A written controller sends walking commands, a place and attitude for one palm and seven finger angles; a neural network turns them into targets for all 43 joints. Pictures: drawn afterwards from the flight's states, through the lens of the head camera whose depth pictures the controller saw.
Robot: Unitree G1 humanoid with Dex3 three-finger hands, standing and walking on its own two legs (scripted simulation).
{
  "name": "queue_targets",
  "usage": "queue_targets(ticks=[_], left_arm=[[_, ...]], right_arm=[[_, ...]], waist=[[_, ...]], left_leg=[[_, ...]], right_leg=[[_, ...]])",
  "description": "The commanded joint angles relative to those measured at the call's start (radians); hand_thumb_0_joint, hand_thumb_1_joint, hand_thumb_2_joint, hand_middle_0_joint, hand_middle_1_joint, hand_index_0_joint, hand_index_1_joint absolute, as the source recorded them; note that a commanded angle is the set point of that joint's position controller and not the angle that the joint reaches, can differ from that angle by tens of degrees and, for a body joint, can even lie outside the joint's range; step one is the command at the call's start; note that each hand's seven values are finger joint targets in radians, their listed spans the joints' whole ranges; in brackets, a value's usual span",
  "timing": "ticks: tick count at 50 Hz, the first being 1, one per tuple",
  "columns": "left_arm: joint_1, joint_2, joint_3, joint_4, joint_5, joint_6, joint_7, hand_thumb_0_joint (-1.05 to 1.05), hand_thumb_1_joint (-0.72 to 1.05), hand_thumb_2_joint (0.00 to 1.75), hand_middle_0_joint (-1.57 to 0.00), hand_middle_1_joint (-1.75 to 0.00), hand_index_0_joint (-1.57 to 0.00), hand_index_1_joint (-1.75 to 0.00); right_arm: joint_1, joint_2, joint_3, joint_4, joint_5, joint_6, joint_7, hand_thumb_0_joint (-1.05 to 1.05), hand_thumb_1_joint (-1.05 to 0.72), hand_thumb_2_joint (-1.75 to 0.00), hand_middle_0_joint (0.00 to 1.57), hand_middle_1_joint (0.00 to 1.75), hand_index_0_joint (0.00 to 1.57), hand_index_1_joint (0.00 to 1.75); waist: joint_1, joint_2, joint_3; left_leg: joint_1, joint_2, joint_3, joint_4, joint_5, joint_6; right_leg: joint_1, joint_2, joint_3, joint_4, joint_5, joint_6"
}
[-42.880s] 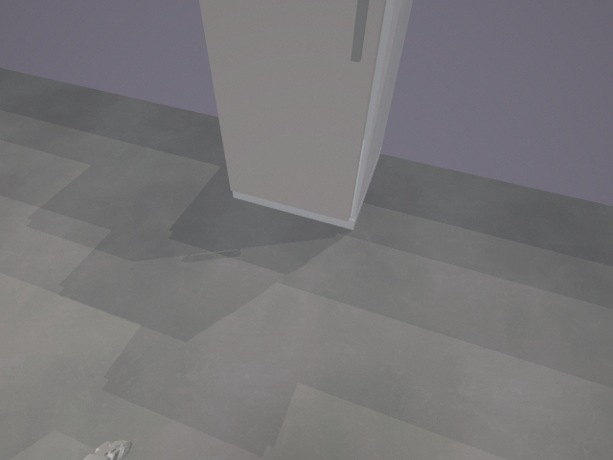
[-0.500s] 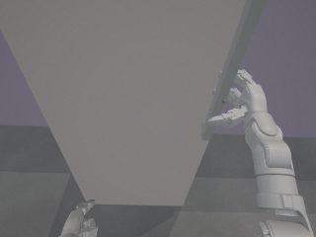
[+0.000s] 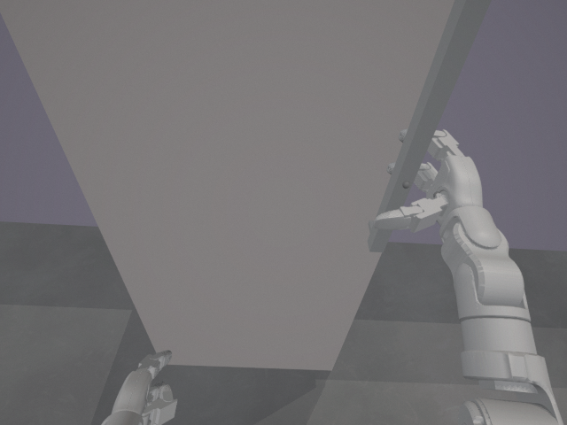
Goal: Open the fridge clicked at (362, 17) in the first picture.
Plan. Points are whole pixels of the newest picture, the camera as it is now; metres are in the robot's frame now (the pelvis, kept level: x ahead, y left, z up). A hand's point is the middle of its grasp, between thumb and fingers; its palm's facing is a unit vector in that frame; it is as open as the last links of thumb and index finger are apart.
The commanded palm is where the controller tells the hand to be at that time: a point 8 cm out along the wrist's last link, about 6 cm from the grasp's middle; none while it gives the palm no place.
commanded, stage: slide the fingers in behind the handle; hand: right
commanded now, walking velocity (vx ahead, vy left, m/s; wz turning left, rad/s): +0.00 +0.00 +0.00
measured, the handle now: (409, 140) +0.44 -0.14 +0.23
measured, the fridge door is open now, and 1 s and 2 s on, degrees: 0 0 0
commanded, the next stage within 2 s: grip the handle and tug to test in 0.26 s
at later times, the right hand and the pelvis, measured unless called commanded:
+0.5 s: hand (407, 184) +0.38 -0.13 +0.20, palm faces -0.02 +1.00 -0.02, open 13.9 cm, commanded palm +0.35 -0.18 +0.20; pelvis +0.01 -0.01 +0.00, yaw +0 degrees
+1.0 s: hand (405, 181) +0.39 -0.13 +0.20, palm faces -0.02 +1.00 -0.02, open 6.8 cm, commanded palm +0.35 -0.18 +0.20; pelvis +0.01 -0.01 +0.00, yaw +0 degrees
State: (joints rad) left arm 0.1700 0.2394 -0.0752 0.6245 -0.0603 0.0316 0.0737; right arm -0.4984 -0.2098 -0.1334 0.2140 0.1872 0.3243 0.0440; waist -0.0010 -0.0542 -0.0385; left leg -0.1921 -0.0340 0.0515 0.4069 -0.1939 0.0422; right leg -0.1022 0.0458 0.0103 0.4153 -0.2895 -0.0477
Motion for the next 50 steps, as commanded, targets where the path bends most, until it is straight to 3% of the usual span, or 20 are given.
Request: queue_targets(ticks=[1,5,6,8,13,18,21,25,30,33,37,39,40,41,42,44,45,46,50], left_arm=[[-0.145,0.104,0.042,-0.163,-0.001,-0.054,0.007,0.0,0.9,0.9,-0.2,-0.3,-0.2,-0.3],[-0.145,0.098,0.041,-0.167,0.001,-0.054,0.003,0.0,0.9,0.9,-0.2,-0.3,-0.2,-0.3],[-0.145,0.103,0.043,-0.166,0.0,-0.051,0.002,0.0,0.9,0.9,-0.2,-0.3,-0.2,-0.3],[-0.148,0.1,0.04,-0.166,0.0,-0.05,0.001,0.0,0.9,0.9,-0.2,-0.3,-0.2,-0.3],[-0.151,0.1,0.04,-0.165,0.0,-0.048,0.002,0.0,0.9,0.9,-0.2,-0.3,-0.2,-0.3],[-0.148,0.1,0.04,-0.159,0.001,-0.044,0.004,0.0,0.9,0.9,-0.2,-0.3,-0.2,-0.3],[-0.144,0.105,0.042,-0.152,0.003,-0.04,0.004,0.0,0.9,0.9,-0.2,-0.3,-0.2,-0.3],[-0.142,0.098,0.038,-0.149,0.003,-0.04,0.004,0.0,0.9,0.9,-0.2,-0.3,-0.2,-0.3],[-0.139,0.1,0.038,-0.145,0.002,-0.038,0.006,0.0,0.9,0.9,-0.2,-0.3,-0.2,-0.3],[-0.138,0.099,0.039,-0.149,0.005,-0.038,0.005,0.0,0.9,0.9,-0.2,-0.3,-0.2,-0.3],[-0.144,0.096,0.038,-0.152,0.002,-0.037,0.002,0.0,0.9,0.9,-0.2,-0.3,-0.2,-0.3],[-0.134,0.099,0.039,-0.144,0.005,-0.036,0.003,0.0,0.9,0.9,-0.2,-0.3,-0.2,-0.3],[-0.136,0.096,0.038,-0.149,0.005,-0.036,0.002,0.0,0.9,0.9,-0.2,-0.3,-0.2,-0.3],[-0.136,0.1,0.041,-0.15,0.003,-0.034,0.003,0.0,0.9,0.9,-0.2,-0.3,-0.2,-0.3],[-0.137,0.098,0.04,-0.149,0.003,-0.034,0.001,0.0,0.9,0.9,-0.2,-0.3,-0.2,-0.3],[-0.134,0.095,0.041,-0.151,0.006,-0.037,-0.001,0.0,0.9,0.9,-0.2,-0.3,-0.2,-0.3],[-0.133,0.096,0.042,-0.15,0.006,-0.036,-0.001,0.0,0.9,0.9,-0.2,-0.3,-0.2,-0.3],[-0.131,0.101,0.044,-0.154,0.007,-0.034,0.0,0.0,0.9,0.9,-0.2,-0.3,-0.2,-0.3],[-0.136,0.096,0.042,-0.157,0.005,-0.034,-0.002,0.0,0.9,0.9,-0.2,-0.3,-0.2,-0.3]], right_arm=[[-0.409,-0.147,-0.052,-0.279,0.017,-0.083,0.014,0.0,0.5,-0.3,0.3,1.2,0.3,1.2],[-0.413,-0.125,-0.032,-0.332,0.016,-0.082,0.017,0.0,0.5,-0.3,0.3,1.2,0.3,1.2],[-0.389,-0.149,-0.049,-0.328,0.012,-0.083,0.015,0.0,0.5,-0.3,0.3,1.2,0.3,1.2],[-0.37,-0.141,-0.051,-0.324,0.019,-0.076,0.014,0.0,0.5,-0.3,0.3,1.2,0.3,1.2],[-0.395,-0.122,-0.03,-0.333,0.015,-0.066,0.011,0.0,0.5,-0.3,0.3,1.2,0.3,1.2],[-0.407,-0.108,-0.018,-0.321,0.011,-0.052,0.005,0.0,0.5,-0.3,0.3,1.2,0.3,1.2],[-0.387,-0.136,-0.045,-0.295,0.009,-0.045,0.0,0.0,0.36,-0.36,0.32,1.22,0.32,1.22],[-0.44,-0.093,-0.002,-0.304,0.007,-0.044,0.0,0.0,0.17,-0.44,0.33,1.25,0.33,1.25],[-0.462,-0.087,0.005,-0.271,0.006,-0.04,-0.002,0.0,-0.06,-0.54,0.36,1.28,0.36,1.28],[-0.437,-0.111,-0.024,-0.277,0.007,-0.049,-0.005,0.0,-0.2,-0.6,0.38,1.3,0.38,1.3],[-0.468,-0.065,0.027,-0.282,0.005,-0.053,-0.005,0.0,-0.39,-0.68,0.4,1.33,0.4,1.33],[-0.467,-0.094,-0.003,-0.266,0.001,-0.052,-0.011,0.0,-0.48,-0.72,0.41,1.34,0.41,1.34],[-0.469,-0.071,0.02,-0.277,-0.002,-0.052,-0.008,0.0,-0.53,-0.74,0.41,1.35,0.41,1.35],[-0.448,-0.087,0.006,-0.262,-0.003,-0.052,-0.009,0.0,-0.57,-0.76,0.42,1.35,0.42,1.35],[-0.472,-0.08,0.018,-0.286,-0.003,-0.056,-0.009,0.0,-0.62,-0.78,0.42,1.36,0.42,1.36],[-0.447,-0.061,0.026,-0.279,-0.002,-0.057,-0.007,0.0,-0.71,-0.82,0.43,1.37,0.43,1.37],[-0.447,-0.071,0.016,-0.29,-0.001,-0.057,-0.007,0.0,-0.76,-0.84,0.44,1.38,0.44,1.38],[-0.424,-0.09,-0.001,-0.284,-0.001,-0.06,-0.009,0.0,-0.81,-0.86,0.44,1.39,0.44,1.39],[-0.418,-0.081,0.002,-0.309,0.004,-0.06,-0.001,0.0,-0.9,-0.9,0.45,1.4,0.45,1.4]], waist=[[-0.022,0.076,-0.276],[-0.02,0.043,-0.315],[-0.025,0.051,-0.31],[-0.025,0.075,-0.297],[-0.018,0.048,-0.276],[-0.012,0.061,-0.282],[-0.021,0.064,-0.278],[-0.004,0.053,-0.275],[0.001,0.069,-0.261],[-0.014,0.072,-0.289],[-0.003,0.052,-0.267],[-0.007,0.059,-0.271],[-0.005,0.048,-0.28],[-0.011,0.064,-0.279],[-0.004,0.038,-0.279],[-0.007,0.064,-0.283],[-0.009,0.053,-0.299],[-0.017,0.081,-0.302],[-0.015,0.072,-0.296]], left_leg=[[0.189,0.034,-0.027,-0.007,0.295,0.004],[0.212,0.037,-0.03,0.004,0.36,0.006],[0.212,0.036,-0.027,0.006,0.358,0.007],[0.217,0.037,-0.027,0.001,0.353,0.003],[0.188,0.034,-0.025,-0.003,0.325,0.006],[0.187,0.034,-0.021,0.001,0.343,0.005],[0.182,0.031,-0.02,-0.001,0.325,0.007],[0.169,0.032,-0.017,0.001,0.332,0.008],[0.147,0.031,-0.016,-0.002,0.298,0.007],[0.175,0.032,-0.017,0.003,0.317,0.01],[0.144,0.031,-0.011,0.002,0.288,0.01],[0.149,0.029,-0.012,0.001,0.286,0.012],[0.154,0.03,-0.013,0.005,0.304,0.012],[0.156,0.03,-0.012,0.006,0.3,0.012],[0.155,0.032,-0.012,0.004,0.306,0.013],[0.159,0.029,-0.01,0.009,0.317,0.012],[0.165,0.03,-0.011,0.009,0.324,0.012],[0.178,0.029,-0.01,0.011,0.329,0.012],[0.184,0.03,-0.012,0.007,0.34,0.011]], right_leg=[[0.0,-0.032,0.023,-0.033,0.355,0.019],[0.019,-0.028,0.02,-0.024,0.408,0.022],[0.019,-0.033,0.021,-0.024,0.419,0.025],[0.001,-0.032,0.02,-0.03,0.397,0.023],[0.01,-0.032,0.023,-0.031,0.39,0.024],[0.018,-0.033,0.023,-0.027,0.411,0.024],[0.016,-0.034,0.025,-0.028,0.404,0.028],[0.023,-0.033,0.03,-0.023,0.416,0.03],[0.02,-0.035,0.034,-0.025,0.392,0.031],[0.021,-0.033,0.034,-0.024,0.413,0.033],[0.028,-0.038,0.039,-0.027,0.404,0.039],[0.025,-0.039,0.04,-0.027,0.404,0.041],[0.031,-0.037,0.037,-0.024,0.418,0.039],[0.031,-0.039,0.038,-0.024,0.421,0.04],[0.033,-0.04,0.038,-0.026,0.43,0.043],[0.036,-0.04,0.039,-0.022,0.442,0.043],[0.04,-0.039,0.036,-0.021,0.445,0.044],[0.037,-0.04,0.037,-0.022,0.452,0.044],[0.03,-0.04,0.033,-0.026,0.446,0.044]])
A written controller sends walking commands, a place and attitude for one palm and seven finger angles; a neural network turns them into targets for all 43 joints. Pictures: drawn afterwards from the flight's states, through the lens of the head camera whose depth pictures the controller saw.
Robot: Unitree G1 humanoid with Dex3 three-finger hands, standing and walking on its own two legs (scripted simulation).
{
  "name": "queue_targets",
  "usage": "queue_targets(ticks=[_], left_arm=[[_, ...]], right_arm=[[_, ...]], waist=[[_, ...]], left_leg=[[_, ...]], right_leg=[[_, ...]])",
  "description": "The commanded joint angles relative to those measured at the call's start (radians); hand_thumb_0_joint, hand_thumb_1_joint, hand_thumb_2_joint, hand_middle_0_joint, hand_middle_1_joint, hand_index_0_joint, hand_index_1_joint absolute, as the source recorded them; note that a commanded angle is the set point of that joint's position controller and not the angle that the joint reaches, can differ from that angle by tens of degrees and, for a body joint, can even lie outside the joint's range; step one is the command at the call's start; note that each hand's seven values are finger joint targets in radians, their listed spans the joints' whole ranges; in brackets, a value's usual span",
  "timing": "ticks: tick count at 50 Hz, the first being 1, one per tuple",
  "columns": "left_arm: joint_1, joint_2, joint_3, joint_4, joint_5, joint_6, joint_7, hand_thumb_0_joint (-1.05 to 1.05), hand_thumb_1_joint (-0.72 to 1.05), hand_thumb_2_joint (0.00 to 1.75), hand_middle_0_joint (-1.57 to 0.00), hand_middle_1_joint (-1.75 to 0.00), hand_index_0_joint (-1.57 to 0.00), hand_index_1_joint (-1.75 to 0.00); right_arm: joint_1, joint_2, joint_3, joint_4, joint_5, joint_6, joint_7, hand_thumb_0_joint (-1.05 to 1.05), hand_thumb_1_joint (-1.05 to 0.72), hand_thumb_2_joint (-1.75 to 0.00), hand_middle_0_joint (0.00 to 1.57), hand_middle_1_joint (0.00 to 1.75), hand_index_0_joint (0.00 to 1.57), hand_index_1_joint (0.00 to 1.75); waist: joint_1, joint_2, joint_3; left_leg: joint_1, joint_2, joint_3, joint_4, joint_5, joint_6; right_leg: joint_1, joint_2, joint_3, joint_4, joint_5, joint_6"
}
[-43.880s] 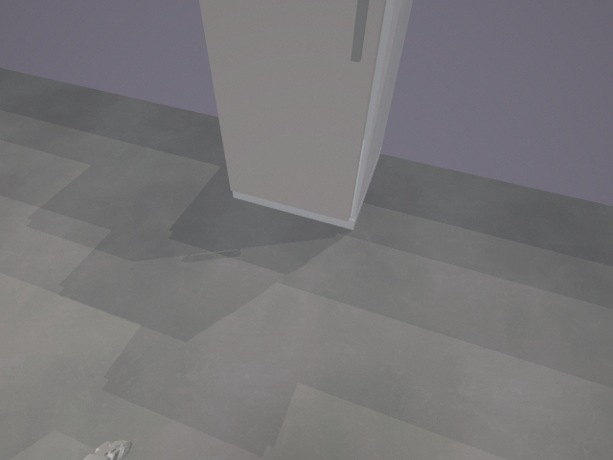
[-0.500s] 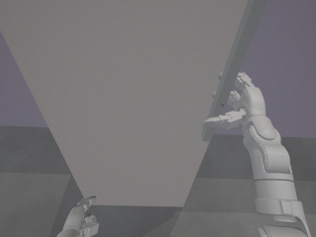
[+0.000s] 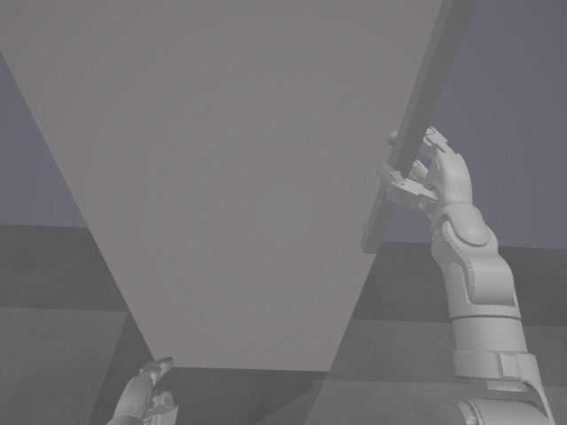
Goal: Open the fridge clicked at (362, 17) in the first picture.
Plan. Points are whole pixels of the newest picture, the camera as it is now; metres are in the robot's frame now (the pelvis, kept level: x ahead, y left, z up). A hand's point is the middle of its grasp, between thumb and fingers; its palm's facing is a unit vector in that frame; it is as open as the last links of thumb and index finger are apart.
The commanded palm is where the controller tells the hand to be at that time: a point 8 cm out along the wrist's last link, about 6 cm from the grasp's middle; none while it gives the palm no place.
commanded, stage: grip the handle and tug to test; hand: right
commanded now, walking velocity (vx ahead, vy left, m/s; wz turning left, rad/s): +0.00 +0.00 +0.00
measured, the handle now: (401, 140) +0.44 -0.13 +0.23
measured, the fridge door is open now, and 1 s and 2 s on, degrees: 0 0 4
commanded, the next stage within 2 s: pull the door a little, standing still in 0.78 s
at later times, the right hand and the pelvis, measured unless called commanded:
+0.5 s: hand (393, 183) +0.38 -0.11 +0.20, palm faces -0.02 +1.00 -0.02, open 6.7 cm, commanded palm +0.33 -0.17 +0.20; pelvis +0.00 +0.01 +0.00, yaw +1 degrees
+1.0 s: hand (393, 186) +0.37 -0.11 +0.20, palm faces -0.04 +1.00 -0.04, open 6.9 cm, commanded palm +0.33 -0.17 +0.20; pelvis +0.03 +0.01 +0.00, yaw +1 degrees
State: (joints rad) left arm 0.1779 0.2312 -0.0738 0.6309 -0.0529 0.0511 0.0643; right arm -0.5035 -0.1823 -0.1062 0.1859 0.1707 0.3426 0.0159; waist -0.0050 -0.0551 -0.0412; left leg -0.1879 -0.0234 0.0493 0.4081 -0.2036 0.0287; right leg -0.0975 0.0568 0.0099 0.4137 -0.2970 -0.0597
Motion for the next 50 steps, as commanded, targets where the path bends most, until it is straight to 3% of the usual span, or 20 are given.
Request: queue_targets(ticks=[1,3,6,10,12,15,16,17,18,22,26,28,34,36,39,41,44,45,48,50], left_arm=[[-0.146,0.11,0.043,-0.166,-0.002,-0.051,0.008,0.0,0.9,0.9,-0.2,-0.3,-0.2,-0.3],[-0.15,0.103,0.039,-0.168,-0.002,-0.052,0.007,0.0,0.9,0.9,-0.2,-0.3,-0.2,-0.3],[-0.146,0.11,0.041,-0.161,-0.002,-0.045,0.008,0.0,0.9,0.9,-0.2,-0.3,-0.2,-0.3],[-0.149,0.102,0.039,-0.168,-0.002,-0.047,0.006,0.0,0.9,0.9,-0.2,-0.3,-0.2,-0.3],[-0.147,0.107,0.04,-0.167,-0.003,-0.042,0.007,0.0,0.9,0.9,-0.2,-0.3,-0.2,-0.3],[-0.15,0.103,0.039,-0.168,-0.002,-0.043,0.006,0.0,0.9,0.9,-0.2,-0.3,-0.2,-0.3],[-0.147,0.109,0.043,-0.164,-0.002,-0.04,0.008,0.0,0.9,0.9,-0.2,-0.3,-0.2,-0.3],[-0.153,0.107,0.038,-0.169,-0.002,-0.04,0.008,0.0,0.9,0.9,-0.2,-0.3,-0.2,-0.3],[-0.149,0.107,0.038,-0.165,-0.002,-0.041,0.01,0.0,0.9,0.9,-0.2,-0.3,-0.2,-0.3],[-0.161,0.102,0.037,-0.181,-0.002,-0.038,0.005,0.0,0.9,0.9,-0.2,-0.3,-0.2,-0.3],[-0.165,0.106,0.041,-0.194,-0.002,-0.028,-0.001,0.0,0.9,0.9,-0.2,-0.3,-0.2,-0.3],[-0.173,0.104,0.037,-0.199,-0.005,-0.025,-0.002,0.0,0.9,0.9,-0.2,-0.3,-0.2,-0.3],[-0.179,0.099,0.039,-0.222,-0.006,-0.018,-0.01,0.0,0.9,0.9,-0.2,-0.3,-0.2,-0.3],[-0.175,0.103,0.044,-0.222,-0.004,-0.016,-0.012,0.0,0.9,0.9,-0.2,-0.3,-0.2,-0.3],[-0.174,0.096,0.042,-0.236,-0.003,-0.015,-0.021,0.0,0.9,0.9,-0.2,-0.3,-0.2,-0.3],[-0.173,0.1,0.045,-0.236,-0.002,-0.01,-0.023,0.0,0.9,0.9,-0.2,-0.3,-0.2,-0.3],[-0.176,0.097,0.044,-0.24,-0.002,-0.007,-0.026,0.0,0.9,0.9,-0.2,-0.3,-0.2,-0.3],[-0.173,0.102,0.044,-0.231,-0.002,-0.007,-0.023,0.0,0.9,0.9,-0.2,-0.3,-0.2,-0.3],[-0.169,0.101,0.044,-0.209,-0.002,-0.013,-0.015,0.0,0.9,0.9,-0.2,-0.3,-0.2,-0.3],[-0.166,0.1,0.044,-0.211,0.0,-0.014,-0.017,0.0,0.9,0.9,-0.2,-0.3,-0.2,-0.3]], right_arm=[[-0.396,-0.13,-0.041,-0.27,0.018,-0.078,0.026,0.0,-0.9,-0.9,0.45,1.4,0.45,1.4],[-0.394,-0.114,-0.032,-0.289,0.021,-0.075,0.026,0.0,-0.9,-0.9,0.45,1.4,0.45,1.4],[-0.387,-0.152,-0.065,-0.267,0.017,-0.066,0.017,0.0,-0.9,-0.9,0.45,1.4,0.45,1.4],[-0.4,-0.103,-0.021,-0.306,0.016,-0.066,0.015,0.0,-0.9,-0.9,0.45,1.4,0.45,1.4],[-0.381,-0.134,-0.046,-0.296,0.015,-0.063,0.011,0.0,-0.9,-0.9,0.45,1.4,0.45,1.4],[-0.398,-0.108,-0.022,-0.304,0.015,-0.059,0.016,0.0,-0.9,-0.9,0.45,1.4,0.45,1.4],[-0.368,-0.154,-0.069,-0.279,0.015,-0.058,0.013,0.0,-0.9,-0.9,0.45,1.4,0.45,1.4],[-0.38,-0.14,-0.054,-0.29,0.018,-0.057,0.017,0.0,-0.9,-0.9,0.45,1.4,0.45,1.4],[-0.389,-0.153,-0.066,-0.281,0.019,-0.058,0.017,0.0,-0.9,-0.9,0.45,1.4,0.45,1.4],[-0.331,-0.136,-0.052,-0.339,0.022,-0.06,0.025,0.0,-0.9,-0.9,0.45,1.4,0.45,1.4],[-0.198,-0.17,-0.094,-0.362,0.027,-0.055,0.036,0.0,-0.9,-0.9,0.45,1.4,0.45,1.4],[-0.202,-0.173,-0.096,-0.385,0.032,-0.047,0.041,0.0,-0.9,-0.9,0.45,1.4,0.45,1.4],[-0.113,-0.146,-0.07,-0.484,0.03,-0.025,0.051,0.0,-0.9,-0.9,0.45,1.4,0.45,1.4],[-0.066,-0.165,-0.093,-0.499,0.03,-0.016,0.047,0.0,-0.9,-0.9,0.45,1.4,0.45,1.4],[-0.003,-0.131,-0.054,-0.585,0.027,-0.007,0.054,0.0,-0.9,-0.9,0.45,1.4,0.45,1.4],[0.062,-0.148,-0.076,-0.596,0.028,0.001,0.052,0.0,-0.9,-0.9,0.45,1.4,0.45,1.4],[0.057,-0.138,-0.06,-0.644,0.026,0.012,0.055,0.0,-0.9,-0.9,0.45,1.4,0.45,1.4],[0.009,-0.169,-0.087,-0.628,0.027,0.015,0.052,0.0,-0.9,-0.9,0.45,1.4,0.45,1.4],[-0.132,-0.136,-0.043,-0.592,0.019,0.027,0.04,0.0,-0.9,-0.9,0.45,1.4,0.45,1.4],[-0.058,-0.132,-0.053,-0.595,0.022,0.037,0.038,0.0,-0.9,-0.9,0.45,1.4,0.45,1.4]], waist=[[-0.018,0.075,-0.293],[-0.016,0.064,-0.284],[-0.02,0.067,-0.271],[-0.012,0.062,-0.279],[-0.016,0.069,-0.279],[-0.009,0.065,-0.279],[-0.02,0.079,-0.281],[-0.017,0.063,-0.275],[-0.015,0.095,-0.281],[-0.025,0.041,-0.3],[-0.046,0.082,-0.308],[-0.041,0.105,-0.287],[-0.048,0.045,-0.308],[-0.054,0.062,-0.318],[-0.051,0.048,-0.338],[-0.058,0.058,-0.331],[-0.049,0.069,-0.324],[-0.045,0.082,-0.32],[-0.021,0.042,-0.303],[-0.032,0.044,-0.313]], left_leg=[[0.183,0.019,-0.011,0.006,0.347,0.025],[0.184,0.02,-0.011,0.006,0.358,0.026],[0.186,0.019,-0.012,-0.001,0.347,0.025],[0.181,0.018,-0.009,0.003,0.352,0.026],[0.189,0.02,-0.013,-0.001,0.355,0.024],[0.185,0.02,-0.016,0.0,0.369,0.022],[0.191,0.018,-0.016,-0.001,0.36,0.023],[0.191,0.022,-0.019,-0.004,0.357,0.022],[0.2,0.021,-0.018,-0.005,0.35,0.021],[0.212,0.023,-0.018,0.003,0.389,0.024],[0.255,0.024,-0.022,0.013,0.45,0.021],[0.258,0.027,-0.025,0.007,0.438,0.017],[0.266,0.027,-0.024,0.025,0.495,0.019],[0.271,0.026,-0.023,0.029,0.523,0.018],[0.287,0.032,-0.023,0.041,0.591,0.015],[0.284,0.03,-0.023,0.045,0.612,0.013],[0.282,0.032,-0.025,0.047,0.632,0.011],[0.276,0.03,-0.024,0.044,0.626,0.011],[0.22,0.024,-0.02,0.037,0.569,0.013],[0.231,0.025,-0.018,0.043,0.586,0.014]], right_leg=[[0.028,-0.051,0.031,-0.024,0.458,0.055],[0.023,-0.049,0.03,-0.026,0.465,0.055],[0.015,-0.05,0.026,-0.03,0.449,0.054],[0.026,-0.051,0.031,-0.029,0.462,0.057],[0.019,-0.052,0.027,-0.031,0.456,0.053],[0.023,-0.047,0.024,-0.026,0.453,0.049],[0.019,-0.049,0.024,-0.026,0.448,0.05],[0.011,-0.047,0.021,-0.033,0.434,0.047],[0.004,-0.046,0.023,-0.034,0.419,0.044],[0.02,-0.046,0.02,-0.028,0.465,0.049],[-0.002,-0.046,0.012,-0.026,0.489,0.044],[-0.024,-0.047,0.01,-0.034,0.451,0.038],[-0.001,-0.05,0.008,-0.021,0.524,0.042],[0.008,-0.052,0.009,-0.015,0.556,0.043],[0.015,-0.055,0.008,-0.005,0.62,0.047],[0.012,-0.058,0.007,0.0,0.633,0.044],[0.006,-0.057,0.007,0.001,0.634,0.042],[0.005,-0.056,0.008,0.002,0.622,0.042],[0.038,-0.056,0.013,0.01,0.635,0.044],[0.043,-0.058,0.015,0.018,0.666,0.048]])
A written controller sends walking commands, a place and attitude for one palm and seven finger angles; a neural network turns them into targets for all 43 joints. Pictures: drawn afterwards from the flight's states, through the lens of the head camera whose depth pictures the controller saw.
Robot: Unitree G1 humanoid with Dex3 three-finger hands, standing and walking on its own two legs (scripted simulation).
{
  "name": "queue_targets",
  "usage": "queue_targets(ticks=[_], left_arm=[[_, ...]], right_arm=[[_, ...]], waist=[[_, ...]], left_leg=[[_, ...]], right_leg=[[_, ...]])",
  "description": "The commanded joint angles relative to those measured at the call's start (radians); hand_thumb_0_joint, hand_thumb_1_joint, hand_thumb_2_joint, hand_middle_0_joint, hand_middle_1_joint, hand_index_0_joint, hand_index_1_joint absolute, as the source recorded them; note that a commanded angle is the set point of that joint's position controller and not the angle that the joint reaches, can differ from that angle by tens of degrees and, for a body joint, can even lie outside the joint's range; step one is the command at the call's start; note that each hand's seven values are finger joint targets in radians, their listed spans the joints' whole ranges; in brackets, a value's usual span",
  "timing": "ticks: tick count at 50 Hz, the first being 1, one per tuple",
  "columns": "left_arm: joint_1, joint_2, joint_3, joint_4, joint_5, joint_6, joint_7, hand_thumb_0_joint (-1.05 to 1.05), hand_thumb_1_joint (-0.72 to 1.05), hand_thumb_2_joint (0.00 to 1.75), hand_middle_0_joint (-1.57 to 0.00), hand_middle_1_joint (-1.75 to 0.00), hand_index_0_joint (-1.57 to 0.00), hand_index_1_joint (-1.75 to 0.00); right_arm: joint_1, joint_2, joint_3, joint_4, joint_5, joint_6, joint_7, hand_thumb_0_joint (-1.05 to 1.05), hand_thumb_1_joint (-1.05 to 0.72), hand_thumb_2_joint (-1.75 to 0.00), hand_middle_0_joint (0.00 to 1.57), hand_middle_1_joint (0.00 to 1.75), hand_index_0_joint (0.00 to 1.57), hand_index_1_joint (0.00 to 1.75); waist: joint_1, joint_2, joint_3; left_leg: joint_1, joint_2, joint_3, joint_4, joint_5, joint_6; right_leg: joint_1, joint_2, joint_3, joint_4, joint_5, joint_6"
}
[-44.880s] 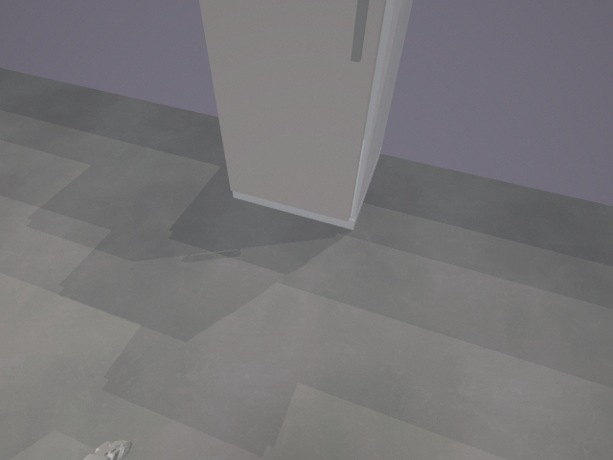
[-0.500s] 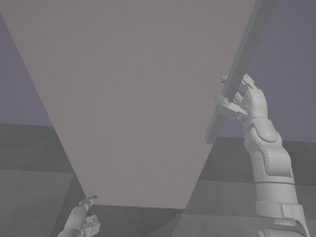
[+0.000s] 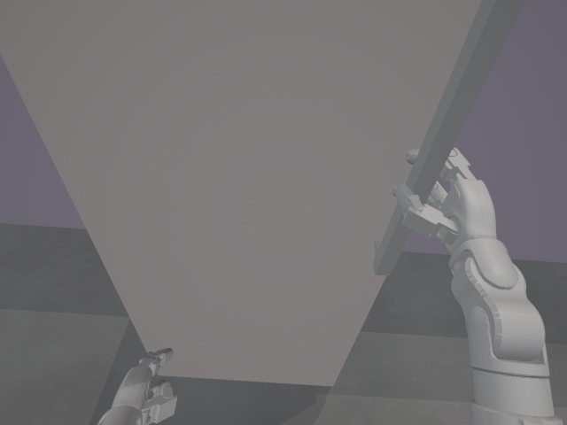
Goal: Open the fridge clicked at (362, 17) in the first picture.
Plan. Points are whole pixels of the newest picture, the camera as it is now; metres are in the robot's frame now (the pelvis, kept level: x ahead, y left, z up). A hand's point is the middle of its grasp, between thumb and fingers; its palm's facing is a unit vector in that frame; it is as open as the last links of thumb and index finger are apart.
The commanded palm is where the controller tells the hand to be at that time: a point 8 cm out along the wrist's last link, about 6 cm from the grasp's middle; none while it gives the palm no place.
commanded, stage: pull the door a little, standing still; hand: right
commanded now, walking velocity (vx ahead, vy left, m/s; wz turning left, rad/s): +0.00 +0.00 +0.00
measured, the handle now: (421, 161) +0.40 -0.14 +0.23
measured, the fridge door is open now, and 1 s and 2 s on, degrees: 0 4 22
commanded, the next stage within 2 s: walk backward, drawing the door open in 0.44 s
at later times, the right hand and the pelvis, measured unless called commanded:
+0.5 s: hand (415, 226) +0.31 -0.12 +0.20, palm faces -0.06 +1.00 -0.07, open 7.1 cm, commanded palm +0.22 -0.18 +0.20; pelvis +0.05 -0.01 +0.00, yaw +5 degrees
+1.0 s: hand (413, 226) +0.31 -0.12 +0.19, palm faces +0.11 +0.96 -0.28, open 7.4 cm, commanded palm +0.27 -0.17 +0.19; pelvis +0.09 +0.00 -0.01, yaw -8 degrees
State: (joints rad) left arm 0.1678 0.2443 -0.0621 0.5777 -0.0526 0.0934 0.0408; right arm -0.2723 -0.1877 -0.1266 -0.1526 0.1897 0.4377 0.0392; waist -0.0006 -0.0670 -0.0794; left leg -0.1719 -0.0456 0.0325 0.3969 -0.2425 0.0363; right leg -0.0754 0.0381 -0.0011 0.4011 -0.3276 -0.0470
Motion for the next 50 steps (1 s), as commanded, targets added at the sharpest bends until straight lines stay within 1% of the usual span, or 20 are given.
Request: queue_targets(ticks=[1,15,27,28,29,30,32,34,36,37,38,39,40,42,45,46,47,48,49,50], left_arm=[[-0.16,0.09,0.033,-0.159,0.001,-0.055,0.005,0.0,0.9,0.9,-0.2,-0.3,-0.2,-0.3],[-0.197,0.066,0.023,-0.234,0.002,-0.02,-0.029,0.0,0.9,0.9,-0.2,-0.3,-0.2,-0.3],[-0.207,0.062,0.035,-0.286,-0.002,-0.045,-0.07,0.0,0.9,0.9,-0.2,-0.3,-0.2,-0.3],[-0.09,0.123,0.035,-0.284,0.028,-0.03,-0.032,0.0,0.9,0.9,-0.2,-0.3,-0.2,-0.3],[-0.068,0.089,0.051,-0.251,0.036,-0.044,-0.023,0.0,0.9,0.9,-0.2,-0.3,-0.2,-0.3],[-0.067,0.095,0.052,-0.254,0.047,-0.057,-0.028,0.0,0.9,0.9,-0.2,-0.3,-0.2,-0.3],[-0.081,0.086,0.054,-0.271,0.048,-0.058,-0.012,0.0,0.9,0.9,-0.2,-0.3,-0.2,-0.3],[-0.065,0.066,0.046,-0.268,0.052,-0.058,-0.001,0.0,0.9,0.9,-0.2,-0.3,-0.2,-0.3],[-0.063,0.07,0.044,-0.263,0.062,-0.043,0.015,0.0,0.9,0.9,-0.2,-0.3,-0.2,-0.3],[-0.056,0.078,0.047,-0.263,0.061,-0.032,0.023,0.0,0.9,0.9,-0.2,-0.3,-0.2,-0.3],[-0.024,0.097,0.069,-0.278,0.066,-0.028,0.009,0.0,0.9,0.9,-0.2,-0.3,-0.2,-0.3],[-0.008,0.082,0.086,-0.265,0.078,-0.044,-0.02,0.0,0.9,0.9,-0.2,-0.3,-0.2,-0.3],[-0.004,0.069,0.08,-0.243,0.092,-0.07,-0.043,0.0,0.9,0.9,-0.2,-0.3,-0.2,-0.3],[-0.044,0.055,0.085,-0.246,0.073,-0.09,-0.04,0.0,0.9,0.9,-0.2,-0.3,-0.2,-0.3],[-0.064,0.025,0.08,-0.266,0.048,-0.123,-0.033,0.0,0.9,0.9,-0.2,-0.3,-0.2,-0.3],[-0.101,0.038,0.077,-0.272,0.045,-0.126,-0.025,0.0,0.9,0.9,-0.2,-0.3,-0.2,-0.3],[-0.145,0.051,0.079,-0.295,0.034,-0.129,-0.006,0.0,0.9,0.9,-0.2,-0.3,-0.2,-0.3],[-0.16,0.049,0.074,-0.328,0.05,-0.142,0.015,0.0,0.9,0.9,-0.2,-0.3,-0.2,-0.3],[-0.126,0.022,0.045,-0.318,0.076,-0.159,0.019,0.0,0.9,0.9,-0.2,-0.3,-0.2,-0.3],[-0.114,-0.007,0.031,-0.28,0.073,-0.156,0.002,0.0,0.9,0.9,-0.2,-0.3,-0.2,-0.3]], right_arm=[[-0.251,-0.134,-0.041,-0.254,0.001,-0.055,0.014,0.0,-0.9,-0.9,0.45,1.4,0.45,1.4],[0.154,-0.108,-0.026,-0.556,0.007,-0.032,0.048,0.0,-0.9,-0.9,0.45,1.4,0.45,1.4],[0.724,-0.113,-0.048,-0.969,0.036,-0.045,0.069,0.0,-0.9,-0.9,0.45,1.4,0.45,1.4],[0.071,-0.39,-0.165,-0.972,-0.103,-0.27,-0.049,0.0,-0.9,-0.9,0.45,1.4,0.45,1.4],[0.335,-0.218,-0.119,-0.713,-0.095,-0.341,-0.088,0.0,-0.9,-0.9,0.45,1.4,0.45,1.4],[0.542,-0.144,-0.067,-0.658,-0.109,-0.383,-0.093,0.0,-0.9,-0.9,0.45,1.4,0.45,1.4],[0.545,-0.143,-0.037,-0.717,-0.108,-0.479,-0.087,0.0,-0.9,-0.9,0.45,1.4,0.45,1.4],[0.546,-0.143,-0.031,-0.721,-0.114,-0.547,-0.086,0.0,-0.9,-0.9,0.45,1.4,0.45,1.4],[0.531,-0.144,-0.014,-0.771,-0.121,-0.588,-0.093,0.0,-0.9,-0.9,0.45,1.4,0.45,1.4],[0.542,-0.121,0.022,-0.791,-0.122,-0.595,-0.095,0.0,-0.9,-0.9,0.45,1.4,0.45,1.4],[0.542,-0.132,0.037,-0.824,-0.135,-0.596,-0.1,0.0,-0.9,-0.9,0.45,1.4,0.45,1.4],[0.557,-0.11,0.061,-0.813,-0.157,-0.613,-0.106,0.0,-0.9,-0.9,0.45,1.4,0.45,1.4],[0.528,-0.109,0.07,-0.803,-0.194,-0.627,-0.116,0.0,-0.9,-0.9,0.45,1.4,0.45,1.4],[0.493,-0.123,0.033,-0.826,-0.181,-0.617,-0.136,0.0,-0.9,-0.9,0.45,1.4,0.45,1.4],[0.489,-0.07,0.088,-0.808,-0.137,-0.588,-0.127,0.0,-0.9,-0.9,0.45,1.4,0.45,1.4],[0.456,-0.114,0.06,-0.851,-0.135,-0.596,-0.122,0.0,-0.9,-0.9,0.45,1.4,0.45,1.4],[0.433,-0.137,0.039,-0.855,-0.14,-0.606,-0.123,0.0,-0.9,-0.9,0.45,1.4,0.45,1.4],[0.4,-0.179,-0.016,-0.827,-0.134,-0.624,-0.129,0.0,-0.9,-0.9,0.45,1.4,0.45,1.4],[0.398,-0.166,-0.008,-0.769,-0.147,-0.633,-0.126,0.0,-0.9,-0.9,0.45,1.4,0.45,1.4],[0.476,-0.122,0.021,-0.673,-0.143,-0.628,-0.114,0.0,-0.9,-0.9,0.45,1.4,0.45,1.4]], waist=[[-0.044,0.052,-0.277],[-0.076,0.085,-0.284],[-0.092,0.069,-0.191],[0.04,0.072,-0.079],[0.022,0.133,-0.085],[-0.005,0.195,-0.081],[-0.029,0.191,-0.071],[-0.03,0.157,-0.061],[-0.011,0.074,-0.104],[0.003,-0.009,-0.194],[0.023,-0.123,-0.232],[0.022,-0.247,-0.251],[0.033,-0.222,-0.211],[0.03,-0.016,-0.195],[0.016,0.101,-0.157],[-0.016,0.096,-0.183],[-0.043,0.168,-0.204],[-0.044,0.255,-0.188],[-0.025,0.184,-0.083],[-0.041,0.207,0.05]], left_leg=[[0.217,0.048,-0.001,0.058,0.648,0.007],[0.243,0.055,0.001,0.084,0.704,0.003],[0.171,0.052,0.019,0.111,0.682,-0.001],[0.144,0.096,-0.09,0.081,0.74,-0.002],[0.112,0.162,-0.085,0.102,0.79,0.051],[0.175,0.202,-0.1,0.104,0.885,0.091],[0.268,0.314,-0.158,0.123,0.978,0.129],[0.232,0.353,-0.169,0.131,0.938,0.124],[0.208,0.271,-0.078,0.253,0.941,0.059],[0.125,0.148,0.026,0.395,0.846,-0.015],[-0.185,0.008,0.062,0.582,0.378,-0.057],[-0.477,-0.057,0.03,0.74,-0.257,-0.04],[-0.631,-0.083,0.023,0.818,-0.409,-0.023],[-0.656,-0.079,0.053,0.703,-0.385,-0.027],[-0.151,-0.059,0.121,0.085,0.1,0.012],[0.103,0.02,0.028,-0.018,0.424,0.056],[0.327,0.218,-0.159,0.035,0.986,0.127],[0.236,0.442,-0.365,0.081,1.3,0.165],[0.072,0.459,-0.3,0.047,1.209,0.116],[0.03,0.402,-0.238,0.027,1.171,0.108]], right_leg=[[0.025,-0.038,0.025,0.036,0.719,0.035],[-0.022,-0.044,0.029,0.044,0.749,0.034],[-0.108,-0.057,0.046,0.084,0.701,0.037],[-0.187,-0.063,0.099,0.161,0.667,0.008],[-0.201,-0.063,0.12,0.241,0.661,0.014],[-0.306,-0.04,0.117,0.343,0.494,0.033],[-0.48,-0.007,0.129,0.43,0.081,0.029],[-0.483,-0.046,0.137,0.371,-0.026,0.009],[-0.336,-0.072,0.087,0.1,0.239,0.018],[-0.116,-0.084,0.085,-0.02,0.782,0.013],[0.221,-0.158,0.187,0.019,1.485,-0.006],[0.487,-0.273,0.3,0.081,1.833,-0.054],[0.555,-0.263,0.306,0.161,1.835,-0.041],[0.532,-0.239,0.241,0.221,1.654,-0.013],[0.178,-0.142,0.176,0.331,1.433,0.109],[-0.024,-0.106,0.155,0.474,1.083,0.127],[-0.281,0.001,0.086,0.703,0.34,0.104],[-0.375,0.043,0.137,0.854,-0.274,0.056],[-0.331,0.004,0.191,0.795,-0.259,0.029],[-0.383,0.02,0.119,0.796,-0.26,0.036]])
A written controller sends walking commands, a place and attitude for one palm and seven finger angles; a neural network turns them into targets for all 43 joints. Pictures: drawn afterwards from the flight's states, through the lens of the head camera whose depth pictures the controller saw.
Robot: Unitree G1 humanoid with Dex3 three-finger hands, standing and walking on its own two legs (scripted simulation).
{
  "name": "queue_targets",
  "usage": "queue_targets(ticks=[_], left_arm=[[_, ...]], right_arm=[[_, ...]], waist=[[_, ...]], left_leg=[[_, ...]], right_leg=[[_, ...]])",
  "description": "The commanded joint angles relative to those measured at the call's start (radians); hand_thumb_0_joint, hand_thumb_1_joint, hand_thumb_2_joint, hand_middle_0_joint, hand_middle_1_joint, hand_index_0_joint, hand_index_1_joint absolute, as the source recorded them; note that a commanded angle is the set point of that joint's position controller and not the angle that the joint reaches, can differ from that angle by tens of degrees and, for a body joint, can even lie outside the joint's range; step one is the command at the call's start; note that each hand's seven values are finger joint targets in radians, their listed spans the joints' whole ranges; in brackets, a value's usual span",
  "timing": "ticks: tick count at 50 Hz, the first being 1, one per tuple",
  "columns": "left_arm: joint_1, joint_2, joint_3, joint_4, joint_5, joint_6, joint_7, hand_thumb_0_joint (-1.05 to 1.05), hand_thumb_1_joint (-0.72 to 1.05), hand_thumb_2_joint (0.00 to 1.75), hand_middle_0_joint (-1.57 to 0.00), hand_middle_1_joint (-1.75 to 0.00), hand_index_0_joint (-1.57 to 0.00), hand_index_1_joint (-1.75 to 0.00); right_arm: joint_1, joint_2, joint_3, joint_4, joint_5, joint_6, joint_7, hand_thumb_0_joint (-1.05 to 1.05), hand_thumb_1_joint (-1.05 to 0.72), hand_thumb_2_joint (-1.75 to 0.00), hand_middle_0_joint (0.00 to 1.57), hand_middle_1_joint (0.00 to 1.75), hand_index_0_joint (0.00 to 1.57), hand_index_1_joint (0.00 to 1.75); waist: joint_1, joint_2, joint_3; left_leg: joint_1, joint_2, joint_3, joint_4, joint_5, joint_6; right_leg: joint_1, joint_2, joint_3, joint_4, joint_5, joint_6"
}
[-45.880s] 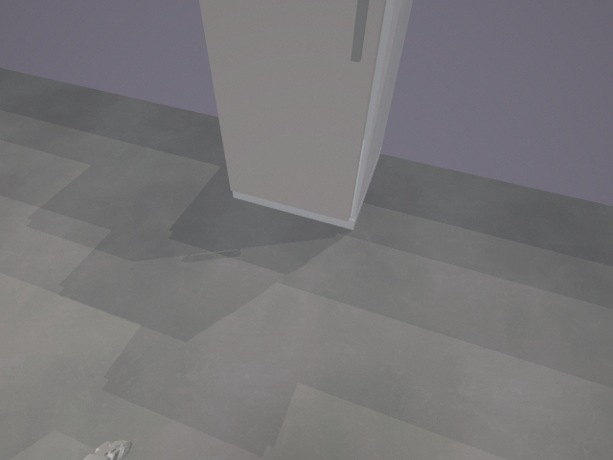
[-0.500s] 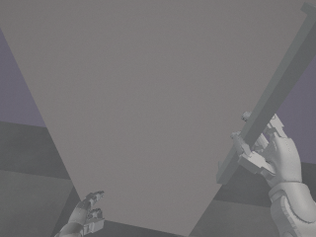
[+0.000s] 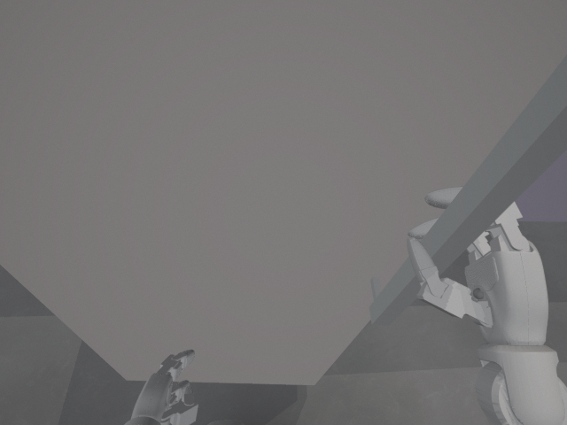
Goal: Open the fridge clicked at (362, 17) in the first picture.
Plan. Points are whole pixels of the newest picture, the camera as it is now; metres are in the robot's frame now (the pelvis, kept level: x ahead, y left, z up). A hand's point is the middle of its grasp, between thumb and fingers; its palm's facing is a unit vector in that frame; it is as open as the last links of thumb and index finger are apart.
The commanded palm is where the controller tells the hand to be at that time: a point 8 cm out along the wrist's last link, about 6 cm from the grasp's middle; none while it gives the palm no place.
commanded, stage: walk backward, drawing the door open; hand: right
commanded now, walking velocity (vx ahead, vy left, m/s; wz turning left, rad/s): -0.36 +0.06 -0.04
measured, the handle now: (448, 211) +0.29 -0.10 +0.24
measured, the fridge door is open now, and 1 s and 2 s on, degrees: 4 22 48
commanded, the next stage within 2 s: none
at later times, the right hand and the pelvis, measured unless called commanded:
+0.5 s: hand (436, 312) +0.21 -0.09 +0.20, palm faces +0.01 +0.97 -0.24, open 7.2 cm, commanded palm +0.17 -0.15 +0.19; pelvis -0.09 +0.01 +0.01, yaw +0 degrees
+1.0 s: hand out of the picture +0.08 -0.06 +0.20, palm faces +0.07 +0.96 -0.27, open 7.7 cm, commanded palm +0.04 -0.11 +0.20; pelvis -0.24 +0.05 +0.00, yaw -8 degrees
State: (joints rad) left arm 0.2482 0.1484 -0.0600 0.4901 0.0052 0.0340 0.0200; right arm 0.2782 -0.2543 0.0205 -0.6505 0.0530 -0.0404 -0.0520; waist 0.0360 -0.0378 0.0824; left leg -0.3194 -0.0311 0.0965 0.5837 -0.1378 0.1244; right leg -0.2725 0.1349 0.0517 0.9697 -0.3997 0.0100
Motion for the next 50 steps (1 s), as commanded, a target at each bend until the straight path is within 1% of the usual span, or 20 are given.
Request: queue_targets(ticks=[1,6,11,21,26,30,31,33,34,35,36,38,41,42,43,44,45,46,48,50], left_arm=[[-0.181,0.119,0.044,-0.193,0.023,-0.093,0.014,0.0,0.9,0.9,-0.2,-0.3,-0.2,-0.3],[-0.179,0.088,0.054,-0.099,0.02,-0.045,-0.002,0.0,0.9,0.9,-0.2,-0.3,-0.2,-0.3],[-0.199,0.086,0.062,-0.089,0.025,-0.042,0.019,0.0,0.9,0.9,-0.2,-0.3,-0.2,-0.3],[-0.171,0.125,0.073,-0.11,0.002,-0.019,0.022,0.0,0.9,0.9,-0.2,-0.3,-0.2,-0.3],[-0.15,0.143,0.071,-0.112,-0.006,0.001,0.009,0.0,0.9,0.9,-0.2,-0.3,-0.2,-0.3],[-0.123,0.147,0.063,-0.121,-0.013,0.011,-0.005,0.0,0.9,0.9,-0.2,-0.3,-0.2,-0.3],[-0.138,0.171,0.071,-0.132,-0.012,0.012,-0.009,0.0,0.9,0.9,-0.2,-0.3,-0.2,-0.3],[-0.184,0.177,0.078,-0.152,0.005,-0.029,-0.006,0.0,0.9,0.9,-0.2,-0.3,-0.2,-0.3],[-0.214,0.155,0.08,-0.115,0.004,-0.069,0.001,0.0,0.9,0.9,-0.2,-0.3,-0.2,-0.3],[-0.224,0.13,0.072,-0.101,0.0,-0.094,0.011,0.0,0.9,0.9,-0.2,-0.3,-0.2,-0.3],[-0.216,0.135,0.081,-0.091,0.006,-0.103,0.021,0.0,0.9,0.9,-0.2,-0.3,-0.2,-0.3],[-0.194,0.17,0.092,-0.036,-0.001,-0.12,0.021,0.0,0.9,0.9,-0.2,-0.3,-0.2,-0.3],[-0.176,0.181,0.103,-0.012,-0.007,-0.133,-0.007,0.0,0.9,0.9,-0.2,-0.3,-0.2,-0.3],[-0.187,0.148,0.093,-0.019,-0.021,-0.138,-0.012,0.0,0.9,0.9,-0.2,-0.3,-0.2,-0.3],[-0.172,0.143,0.102,-0.018,-0.033,-0.14,-0.009,0.0,0.9,0.9,-0.2,-0.3,-0.2,-0.3],[-0.192,0.125,0.107,-0.046,-0.033,-0.139,-0.004,0.0,0.9,0.9,-0.2,-0.3,-0.2,-0.3],[-0.215,0.106,0.097,-0.045,-0.017,-0.151,0.009,0.0,0.9,0.9,-0.2,-0.3,-0.2,-0.3],[-0.198,0.118,0.117,-0.024,-0.023,-0.156,0.012,0.0,0.9,0.9,-0.2,-0.3,-0.2,-0.3],[-0.212,0.081,0.094,-0.052,0.007,-0.149,0.014,0.0,0.9,0.9,-0.2,-0.3,-0.2,-0.3],[-0.229,0.074,0.082,-0.055,0.02,-0.136,0.019,0.0,0.9,0.9,-0.2,-0.3,-0.2,-0.3]], right_arm=[[-0.117,-0.065,-0.138,-0.21,-0.016,-0.165,-0.017,0.0,-0.9,-0.9,0.45,1.4,0.45,1.4],[-0.193,-0.08,-0.165,-0.242,-0.045,-0.206,-0.044,0.0,-0.9,-0.9,0.45,1.4,0.45,1.4],[-0.216,-0.102,-0.195,-0.25,-0.045,-0.192,-0.075,0.0,-0.9,-0.9,0.45,1.4,0.45,1.4],[-0.32,-0.124,-0.187,-0.209,-0.047,-0.193,-0.094,0.0,-0.9,-0.9,0.45,1.4,0.45,1.4],[-0.439,-0.157,-0.179,-0.183,-0.034,-0.2,-0.083,0.0,-0.9,-0.9,0.45,1.4,0.45,1.4],[-0.535,-0.136,-0.129,-0.141,-0.02,-0.198,-0.062,0.0,-0.9,-0.9,0.45,1.4,0.45,1.4],[-0.579,-0.146,-0.123,-0.144,-0.013,-0.201,-0.056,0.0,-0.9,-0.9,0.45,1.4,0.45,1.4],[-0.652,-0.107,-0.116,-0.059,-0.003,-0.209,-0.047,0.0,-0.9,-0.9,0.45,1.4,0.45,1.4],[-0.682,-0.096,-0.123,0.005,-0.008,-0.19,-0.048,0.0,-0.9,-0.9,0.45,1.4,0.45,1.4],[-0.762,-0.079,-0.11,-0.045,-0.005,-0.184,-0.038,0.0,-0.9,-0.9,0.45,1.4,0.45,1.4],[-0.856,-0.134,-0.144,-0.132,-0.006,-0.184,-0.03,0.0,-0.9,-0.9,0.45,1.4,0.45,1.4],[-0.672,0.0,-0.057,0.099,-0.026,-0.168,-0.026,0.0,-0.9,-0.9,0.45,1.4,0.45,1.4],[-0.754,0.045,0.043,0.018,-0.044,-0.163,-0.006,0.0,-0.9,-0.9,0.45,1.4,0.45,1.4],[-0.77,0.063,0.069,0.0,-0.044,-0.177,0.003,0.0,-0.9,-0.9,0.45,1.4,0.45,1.4],[-0.733,-0.025,0.0,0.0,-0.051,-0.185,0.002,0.0,-0.9,-0.9,0.45,1.4,0.45,1.4],[-0.68,-0.07,-0.058,-0.008,-0.048,-0.185,0.002,0.0,-0.9,-0.9,0.45,1.4,0.45,1.4],[-0.676,-0.076,-0.105,-0.052,-0.041,-0.192,-0.004,0.0,-0.9,-0.9,0.45,1.4,0.45,1.4],[-0.639,-0.041,-0.095,-0.028,-0.031,-0.189,-0.005,0.0,-0.9,-0.9,0.45,1.4,0.45,1.4],[-0.664,-0.037,-0.082,-0.112,-0.047,-0.202,-0.006,0.0,-0.9,-0.9,0.45,1.4,0.45,1.4],[-0.683,-0.025,-0.065,-0.124,-0.052,-0.209,-0.003,0.0,-0.9,-0.9,0.45,1.4,0.45,1.4]], waist=[[-0.055,0.215,-0.148],[-0.024,0.16,-0.34],[-0.038,0.187,-0.334],[-0.044,0.147,-0.521],[-0.024,0.14,-0.553],[0.004,0.151,-0.528],[0.013,0.084,-0.508],[-0.001,-0.185,-0.348],[-0.013,-0.146,-0.339],[-0.025,-0.054,-0.3],[-0.019,0.032,-0.276],[-0.044,0.076,-0.129],[-0.021,-0.11,-0.212],[-0.004,-0.072,-0.25],[-0.001,0.086,-0.294],[-0.014,0.259,-0.347],[-0.047,0.284,-0.401],[-0.041,0.333,-0.46],[-0.034,0.208,-0.441],[-0.035,0.21,-0.401]], left_leg=[[0.219,0.373,-0.335,-0.143,1.078,0.02],[0.177,0.274,-0.188,-0.235,0.692,-0.176],[0.205,0.253,-0.179,-0.32,0.427,-0.142],[0.504,0.355,-0.324,-0.32,0.574,-0.08],[0.478,0.318,-0.302,-0.369,0.32,-0.055],[0.336,0.228,-0.2,-0.407,-0.019,-0.115],[0.286,0.154,-0.158,-0.322,-0.125,-0.147],[0.167,-0.021,-0.126,0.235,-0.093,-0.188],[0.076,-0.04,-0.2,0.559,-0.164,-0.167],[-0.038,-0.027,-0.25,0.683,-0.229,-0.159],[-0.171,-0.015,-0.253,0.659,-0.31,-0.157],[-0.174,0.009,-0.161,0.265,-0.326,-0.147],[0.139,-0.004,-0.107,-0.141,-0.031,-0.137],[0.254,0.044,-0.13,-0.291,0.166,-0.136],[0.415,0.155,-0.18,-0.251,0.485,-0.093],[0.422,0.335,-0.301,-0.15,0.773,0.001],[0.435,0.377,-0.299,-0.119,0.919,0.041],[0.493,0.374,-0.276,-0.095,0.921,0.024],[0.45,0.323,-0.208,-0.12,0.719,0.049],[0.36,0.295,-0.135,-0.173,0.481,0.035]], right_leg=[[-0.228,-0.084,0.059,0.274,-0.158,-0.007],[-0.08,-0.092,-0.031,0.215,-0.009,0.017],[-0.088,-0.072,-0.057,0.077,-0.004,0.016],[-0.098,-0.074,-0.003,-0.154,-0.145,-0.022],[-0.033,-0.07,-0.024,-0.286,-0.111,-0.038],[0.103,-0.078,-0.082,-0.524,-0.039,-0.061],[0.107,-0.155,0.016,-0.69,-0.052,-0.098],[-0.137,-0.487,0.416,-0.818,0.005,-0.248],[-0.153,-0.587,0.428,-0.783,0.218,-0.306],[-0.112,-0.597,0.404,-0.735,0.414,-0.306],[0.01,-0.573,0.37,-0.654,0.61,-0.285],[0.165,-0.441,0.196,-0.527,0.801,-0.162],[0.189,-0.358,0.168,-0.409,0.84,-0.081],[0.161,-0.296,0.16,-0.345,0.662,-0.053],[0.002,-0.19,0.075,-0.264,0.249,-0.022],[-0.145,-0.12,0.032,-0.064,-0.115,-0.012],[-0.177,-0.097,0.036,0.118,-0.222,-0.023],[-0.166,-0.114,0.065,0.207,-0.218,-0.015],[-0.179,-0.114,0.01,0.223,-0.149,0.007],[-0.122,-0.119,-0.053,0.15,-0.111,0.006]])
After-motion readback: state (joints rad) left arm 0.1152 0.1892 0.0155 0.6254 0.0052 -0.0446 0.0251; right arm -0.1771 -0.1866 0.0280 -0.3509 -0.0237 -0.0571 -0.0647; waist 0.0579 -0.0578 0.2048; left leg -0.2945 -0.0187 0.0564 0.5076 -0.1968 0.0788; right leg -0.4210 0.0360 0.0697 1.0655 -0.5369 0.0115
